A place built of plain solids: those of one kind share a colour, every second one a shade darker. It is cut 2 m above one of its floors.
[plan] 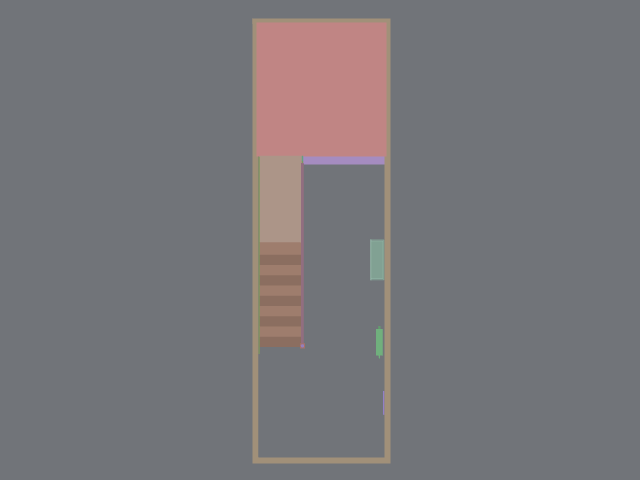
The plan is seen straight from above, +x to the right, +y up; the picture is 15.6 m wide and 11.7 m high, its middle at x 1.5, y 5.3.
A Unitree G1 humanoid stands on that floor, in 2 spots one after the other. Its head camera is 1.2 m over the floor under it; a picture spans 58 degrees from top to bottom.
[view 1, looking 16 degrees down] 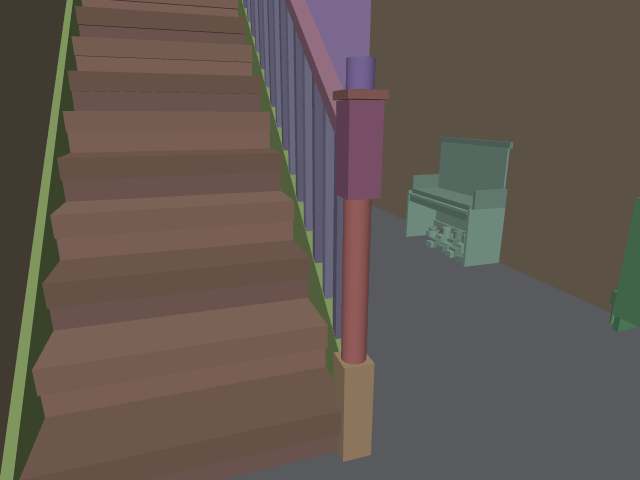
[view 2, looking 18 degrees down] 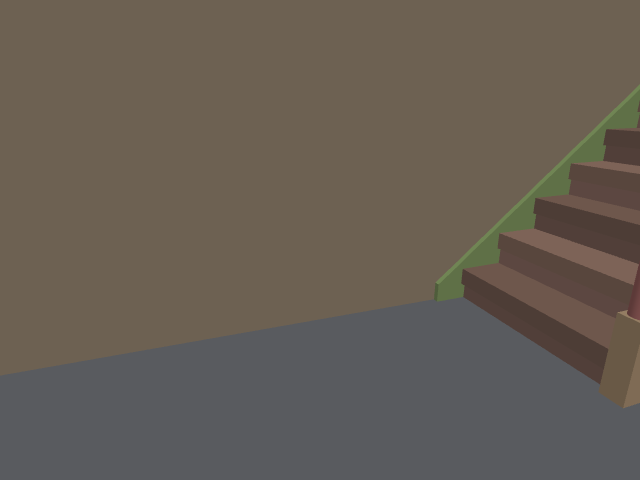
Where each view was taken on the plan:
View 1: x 0.54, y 1.47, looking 72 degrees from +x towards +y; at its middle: bal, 1.80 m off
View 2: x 2.08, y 1.00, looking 160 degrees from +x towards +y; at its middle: wall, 2.34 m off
